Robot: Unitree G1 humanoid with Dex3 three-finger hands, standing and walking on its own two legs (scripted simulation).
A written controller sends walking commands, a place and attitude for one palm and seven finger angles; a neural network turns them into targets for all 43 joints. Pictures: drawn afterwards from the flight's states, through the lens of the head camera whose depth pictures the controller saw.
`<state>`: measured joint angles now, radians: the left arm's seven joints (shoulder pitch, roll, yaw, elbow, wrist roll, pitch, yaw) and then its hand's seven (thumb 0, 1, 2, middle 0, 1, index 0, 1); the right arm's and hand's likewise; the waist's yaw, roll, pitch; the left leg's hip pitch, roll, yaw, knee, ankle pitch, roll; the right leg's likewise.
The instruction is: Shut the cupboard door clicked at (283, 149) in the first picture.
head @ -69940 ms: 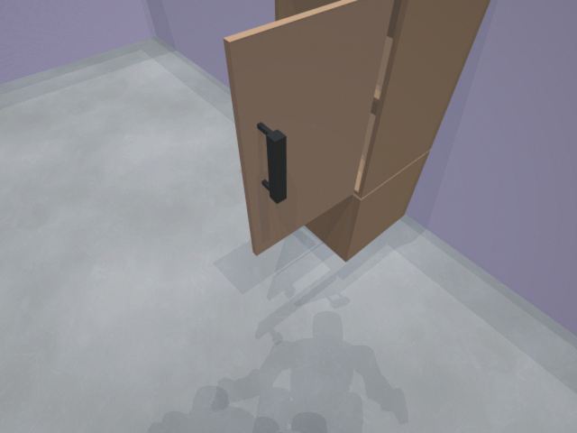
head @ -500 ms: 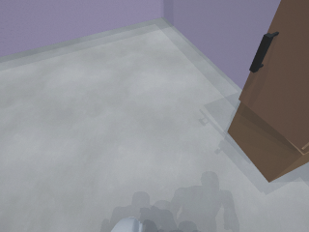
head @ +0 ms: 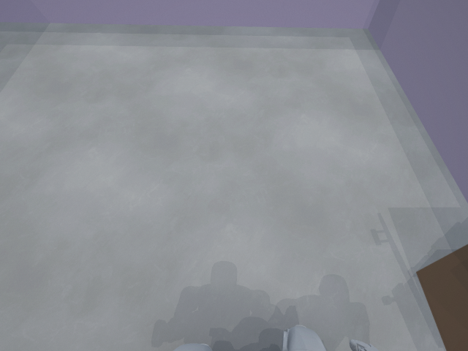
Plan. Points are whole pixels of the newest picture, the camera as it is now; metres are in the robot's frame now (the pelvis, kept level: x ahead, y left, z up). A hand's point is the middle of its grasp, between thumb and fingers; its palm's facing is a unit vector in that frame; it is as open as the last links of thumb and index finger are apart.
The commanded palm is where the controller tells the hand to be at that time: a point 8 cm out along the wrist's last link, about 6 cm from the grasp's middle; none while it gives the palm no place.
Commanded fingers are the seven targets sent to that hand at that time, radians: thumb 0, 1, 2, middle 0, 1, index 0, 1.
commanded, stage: turn to face it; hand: left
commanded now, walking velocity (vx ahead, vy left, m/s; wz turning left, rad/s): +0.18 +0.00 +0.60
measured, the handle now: out of the picture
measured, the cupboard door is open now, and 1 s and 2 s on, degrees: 7 7 7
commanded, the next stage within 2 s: none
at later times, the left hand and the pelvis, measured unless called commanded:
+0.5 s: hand (178, 293) +0.23 +0.13 -0.16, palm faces -0.02 -0.97 -0.23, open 7.2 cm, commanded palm none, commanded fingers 0.00 0.90 0.90 -0.20 -0.30 -0.20 -0.30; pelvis +0.15 -0.05 +0.01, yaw -3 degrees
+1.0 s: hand (186, 236) +0.36 +0.14 -0.15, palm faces -0.35 -0.90 -0.26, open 7.4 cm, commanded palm none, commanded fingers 0.00 0.90 0.90 -0.20 -0.30 -0.20 -0.30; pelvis +0.18 -0.03 +0.00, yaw -23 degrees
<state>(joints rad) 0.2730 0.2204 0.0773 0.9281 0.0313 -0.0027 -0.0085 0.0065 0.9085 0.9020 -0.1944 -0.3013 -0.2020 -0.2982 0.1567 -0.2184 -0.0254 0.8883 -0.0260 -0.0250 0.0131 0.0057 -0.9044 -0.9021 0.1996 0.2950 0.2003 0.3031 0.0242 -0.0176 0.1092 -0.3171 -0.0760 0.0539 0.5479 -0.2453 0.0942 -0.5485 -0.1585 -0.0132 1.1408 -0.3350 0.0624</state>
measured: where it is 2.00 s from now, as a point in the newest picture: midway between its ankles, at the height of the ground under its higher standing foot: (243, 338)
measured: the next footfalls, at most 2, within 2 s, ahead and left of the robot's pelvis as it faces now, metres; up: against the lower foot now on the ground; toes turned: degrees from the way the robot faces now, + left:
right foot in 0.26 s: +0.23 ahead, -0.16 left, +0.00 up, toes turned -1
left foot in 0.64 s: +0.24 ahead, +0.10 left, +0.00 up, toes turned -8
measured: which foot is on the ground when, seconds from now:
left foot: down 0.00-0.28, up 0.30-0.62, down 0.64-1.00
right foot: up 0.00-0.24, down 0.26-0.64, up 0.66-0.98, down 1.00-1.00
